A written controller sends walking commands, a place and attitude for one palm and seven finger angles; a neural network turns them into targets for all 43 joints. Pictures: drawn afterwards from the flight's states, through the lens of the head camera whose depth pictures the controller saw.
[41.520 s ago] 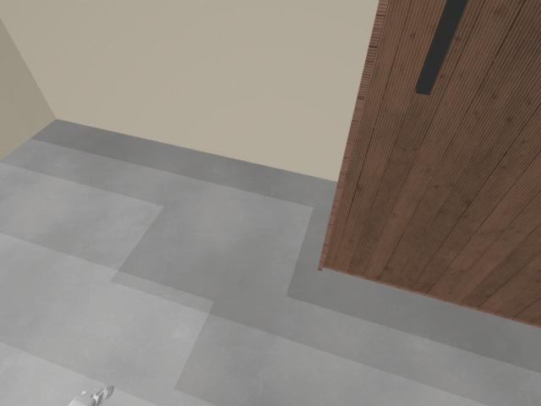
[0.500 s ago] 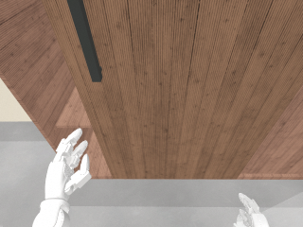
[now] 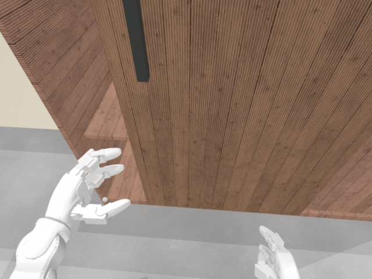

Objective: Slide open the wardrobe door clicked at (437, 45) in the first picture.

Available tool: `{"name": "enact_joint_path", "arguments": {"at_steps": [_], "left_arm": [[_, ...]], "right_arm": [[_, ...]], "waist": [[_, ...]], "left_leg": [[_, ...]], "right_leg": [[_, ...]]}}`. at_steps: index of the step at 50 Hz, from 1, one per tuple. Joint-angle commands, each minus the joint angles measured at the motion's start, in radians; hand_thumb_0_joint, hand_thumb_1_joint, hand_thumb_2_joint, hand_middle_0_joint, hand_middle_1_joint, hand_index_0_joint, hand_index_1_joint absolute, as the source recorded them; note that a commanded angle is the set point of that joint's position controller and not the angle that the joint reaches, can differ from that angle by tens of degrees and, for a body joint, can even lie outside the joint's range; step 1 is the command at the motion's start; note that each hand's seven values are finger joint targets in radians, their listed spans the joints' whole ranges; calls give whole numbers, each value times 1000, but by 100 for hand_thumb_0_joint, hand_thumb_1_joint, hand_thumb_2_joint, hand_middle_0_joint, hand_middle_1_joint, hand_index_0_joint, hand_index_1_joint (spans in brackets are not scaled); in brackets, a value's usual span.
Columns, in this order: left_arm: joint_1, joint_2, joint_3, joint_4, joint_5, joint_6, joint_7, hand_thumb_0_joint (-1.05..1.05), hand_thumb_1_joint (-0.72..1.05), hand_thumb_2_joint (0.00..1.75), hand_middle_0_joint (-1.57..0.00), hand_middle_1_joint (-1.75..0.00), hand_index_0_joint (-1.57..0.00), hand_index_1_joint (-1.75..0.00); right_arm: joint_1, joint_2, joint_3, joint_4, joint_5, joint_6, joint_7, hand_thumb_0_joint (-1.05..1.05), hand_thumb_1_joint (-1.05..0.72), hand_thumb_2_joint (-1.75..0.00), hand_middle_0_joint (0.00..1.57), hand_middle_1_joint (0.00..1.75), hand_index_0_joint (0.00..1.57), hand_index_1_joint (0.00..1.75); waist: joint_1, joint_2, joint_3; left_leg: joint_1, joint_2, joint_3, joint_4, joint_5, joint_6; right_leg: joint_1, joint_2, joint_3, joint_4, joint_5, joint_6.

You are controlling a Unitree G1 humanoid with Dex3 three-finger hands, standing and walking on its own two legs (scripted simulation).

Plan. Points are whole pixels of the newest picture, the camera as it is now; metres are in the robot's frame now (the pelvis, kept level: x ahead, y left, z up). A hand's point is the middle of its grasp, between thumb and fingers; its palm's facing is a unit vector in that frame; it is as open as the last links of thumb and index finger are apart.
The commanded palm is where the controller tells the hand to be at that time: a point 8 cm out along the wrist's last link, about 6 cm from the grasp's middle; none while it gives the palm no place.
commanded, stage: raise the hand with hooked fingers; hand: left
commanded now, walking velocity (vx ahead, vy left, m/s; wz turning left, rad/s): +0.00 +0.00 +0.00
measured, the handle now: (136, 15) +0.58 +0.15 +0.29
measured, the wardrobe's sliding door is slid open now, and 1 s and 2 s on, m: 0.24 0.24 0.24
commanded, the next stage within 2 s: move the hooked fingers beside the handle in 1.34 s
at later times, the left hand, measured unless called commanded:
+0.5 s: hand (35, 141) +0.27 +0.25 +0.22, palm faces +0.10 -0.99 -0.11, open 13.5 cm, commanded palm +0.23 +0.29 +0.22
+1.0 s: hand (23, 101) +0.30 +0.26 +0.27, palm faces +0.04 -0.99 -0.12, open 14.0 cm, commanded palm +0.25 +0.30 +0.28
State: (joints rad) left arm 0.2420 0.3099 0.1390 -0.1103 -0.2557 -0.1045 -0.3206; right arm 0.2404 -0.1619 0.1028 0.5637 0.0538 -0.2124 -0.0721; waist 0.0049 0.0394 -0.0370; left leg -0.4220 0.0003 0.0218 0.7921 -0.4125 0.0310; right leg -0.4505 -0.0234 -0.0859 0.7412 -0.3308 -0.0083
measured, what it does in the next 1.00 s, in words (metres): stands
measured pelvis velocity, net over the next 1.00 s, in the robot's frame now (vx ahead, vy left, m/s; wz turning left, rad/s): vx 0.01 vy -0.02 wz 0.01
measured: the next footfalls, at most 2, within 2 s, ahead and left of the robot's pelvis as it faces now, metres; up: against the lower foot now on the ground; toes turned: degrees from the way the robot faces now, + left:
none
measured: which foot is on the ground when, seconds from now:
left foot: down 0.00-1.00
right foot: down 0.00-1.00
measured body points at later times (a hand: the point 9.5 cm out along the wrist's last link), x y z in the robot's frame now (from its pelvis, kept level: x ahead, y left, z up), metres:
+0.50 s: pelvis +0.02 -0.01 +0.02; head -0.01 -0.02 +0.47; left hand +0.25 +0.30 +0.23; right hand +0.24 -0.22 -0.02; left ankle +0.00 +0.10 -0.71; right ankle +0.03 -0.12 -0.71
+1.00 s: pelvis +0.01 -0.02 +0.03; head -0.01 -0.05 +0.48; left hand +0.29 +0.32 +0.28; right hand +0.23 -0.24 -0.04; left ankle +0.00 +0.10 -0.71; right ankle +0.03 -0.12 -0.71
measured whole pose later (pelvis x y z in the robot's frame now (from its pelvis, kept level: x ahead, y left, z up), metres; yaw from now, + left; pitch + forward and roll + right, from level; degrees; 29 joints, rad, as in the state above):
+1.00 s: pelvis +0.01 -0.02 +0.03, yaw +1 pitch -3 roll +0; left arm -0.30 0.58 0.49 0.14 -0.33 0.41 -0.50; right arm 0.17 -0.30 0.09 0.61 0.12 -0.16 -0.08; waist 0.07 0.09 -0.02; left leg -0.15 0.00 0.01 0.49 -0.28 0.01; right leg -0.19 -0.01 -0.10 0.47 -0.23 -0.03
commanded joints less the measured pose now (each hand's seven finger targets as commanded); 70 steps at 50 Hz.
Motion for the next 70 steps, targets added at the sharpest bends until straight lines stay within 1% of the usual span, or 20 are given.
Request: {"name": "enact_joint_path", "arguments": {"at_steps": [1,3,6,9,14,19,25,29,34,39,41,43,46,50,54,58,61,64,67,70], "left_arm": [[1,173,319,-309,-126,36,106,0,-1,51,-27,-88,-27,-88],[-19,163,318,-375,-128,-9,131,0,-6,49,-27,-92,-27,-92],[-56,117,218,-385,-86,-55,108,0,-13,46,-27,-96,-27,-96],[-132,87,140,-308,-66,-7,43,0,-20,43,-28,-100,-28,-100],[-293,292,299,-287,-69,105,0,0,-31,38,-29,-108,-29,-108],[-377,352,417,-319,-125,110,2,0,-43,33,-29,-115,-29,-115],[-498,318,353,-112,-130,250,-71,0,-50,30,-30,-120,-30,-120],[-596,380,358,-79,-105,358,-111,0,-50,30,-30,-120,-30,-120],[-746,543,501,-179,-118,334,-110,0,-50,30,-30,-120,-30,-120],[-790,548,514,-10,-131,349,-131,0,-50,30,-30,-120,-30,-120],[-857,538,460,64,-111,400,-145,0,-50,30,-30,-120,-30,-120],[-863,496,395,142,-95,449,-157,0,-50,30,-30,-120,-30,-120],[-794,477,373,136,-96,484,-188,0,-50,30,-30,-120,-30,-120],[-806,567,480,-54,-118,423,-184,0,-50,30,-30,-120,-30,-120],[-792,647,606,-146,-142,344,-126,0,-50,30,-30,-120,-30,-120],[-800,555,531,-35,-118,383,-96,0,-50,30,-30,-120,-30,-120],[-858,485,409,13,-90,450,-113,0,-50,30,-30,-120,-30,-120],[-863,465,361,-9,-83,471,-138,0,-50,30,-30,-120,-30,-120],[-852,530,435,-61,-96,439,-153,0,-50,30,-30,-120,-30,-120],[-820,586,521,-95,-123,395,-156,0,-50,30,-30,-120,-30,-120]], "right_arm": [[-145,-161,-78,-203,1,-79,-13,0,-90,-90,20,30,20,30],[-119,-163,-78,-187,-4,-106,-2,0,-90,-90,20,30,20,30],[-79,-185,-84,-151,-6,-142,12,0,-90,-90,20,30,20,30],[-67,-211,-93,-123,6,-160,-1,0,-90,-90,20,30,20,30],[-103,-231,-92,-115,17,-157,-44,0,-90,-90,20,30,20,30],[-137,-203,-71,-117,9,-149,-40,0,-90,-90,20,30,20,30],[-155,-216,-62,-98,34,-108,-34,0,-90,-90,20,30,20,30],[-183,-222,-57,-121,43,-65,-34,0,-90,-90,20,30,20,30],[-229,-206,-47,-143,32,-54,-28,0,-90,-90,20,30,20,30],[-237,-215,-47,-114,41,-42,-21,0,-90,-90,20,30,20,30],[-236,-226,-44,-106,51,-33,-23,0,-90,-90,20,30,20,30],[-232,-236,-46,-109,58,-29,-23,0,-90,-90,20,30,20,30],[-235,-245,-55,-133,64,-17,-10,0,-90,-90,20,30,20,30],[-261,-233,-54,-169,54,-15,2,0,-90,-90,20,30,20,30],[-256,-218,-54,-168,35,-28,0,0,-90,-90,20,30,20,30],[-231,-224,-55,-140,43,-27,-10,0,-90,-90,20,30,20,30],[-229,-232,-52,-132,55,-23,-18,0,-90,-90,20,30,20,30],[-228,-233,-52,-145,56,-23,-24,0,-90,-90,20,30,20,30],[-229,-231,-51,-154,48,-23,-22,0,-90,-90,20,30,20,30],[-241,-224,-46,-153,39,-20,-13,0,-90,-90,20,30,20,30]], "waist": [[99,-43,-194],[86,6,-175],[48,76,-146],[16,47,-85],[52,28,-90],[84,59,-159],[56,77,-40],[59,27,-73],[82,31,-208],[77,41,-139],[63,70,-91],[52,38,-64],[60,-3,-120],[81,-22,-231],[108,20,-224],[81,113,-120],[56,146,-70],[49,61,-125],[61,0,-195],[80,10,-221]], "left_leg": [[46,15,-75,-251,260,-40],[75,17,-65,-256,301,-48],[131,20,-54,-260,356,-56],[145,23,-67,-277,301,-39],[179,10,-80,-327,207,-16],[254,2,-73,-336,389,-29],[261,0,-55,-364,349,-22],[271,-4,-53,-361,350,-8],[311,-13,-55,-353,384,-3],[276,-7,-53,-361,354,-4],[273,-7,-53,-377,315,-6],[262,-5,-62,-381,293,-6],[266,-4,-61,-364,306,-5],[279,-11,-58,-355,336,-3],[286,-9,-55,-367,372,-2],[289,-5,-46,-390,335,-8],[298,-2,-53,-401,294,-12],[324,-1,-64,-394,300,-7],[339,-6,-74,-392,325,-3],[334,-11,-67,-388,391,-4]], "right_leg": [[244,22,-20,-130,160,-15],[218,30,-20,-138,192,-17],[193,34,-13,-154,233,-19],[181,33,-5,-191,205,-15],[232,24,10,-255,107,-13],[335,27,3,-262,291,-22],[297,22,20,-310,309,-18],[324,17,35,-327,316,-14],[415,10,58,-339,340,-13],[395,-10,81,-359,333,-10],[340,-8,71,-368,270,-13],[303,-6,65,-366,224,-12],[324,-13,81,-347,247,-7],[396,-11,84,-335,264,-9],[419,1,68,-340,293,-20],[329,6,45,-344,265,-24],[279,6,46,-356,217,-22],[297,11,49,-356,218,-19],[339,18,40,-345,249,-18],[389,19,36,-339,328,-24]]}}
